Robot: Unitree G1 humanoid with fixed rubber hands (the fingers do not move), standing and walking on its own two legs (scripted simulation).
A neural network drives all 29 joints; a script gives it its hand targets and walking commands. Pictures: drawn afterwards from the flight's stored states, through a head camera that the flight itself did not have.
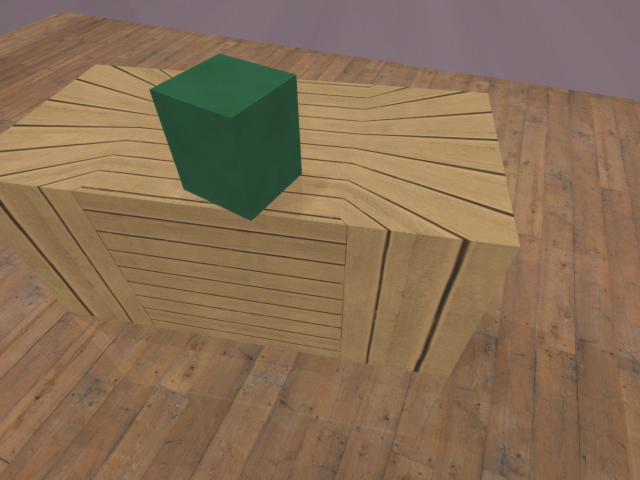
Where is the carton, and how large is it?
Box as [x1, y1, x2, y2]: [149, 54, 301, 220]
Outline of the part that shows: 217,54 149,89 183,188 251,220 301,173 296,78 295,74 226,55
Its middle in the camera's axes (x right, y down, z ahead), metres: -0.19 -0.24 +0.87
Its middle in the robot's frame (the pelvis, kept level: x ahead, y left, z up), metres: +0.82 +0.22 +0.00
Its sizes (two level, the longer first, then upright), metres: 0.210 0.200 0.250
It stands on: a pedestal, 0.64 m high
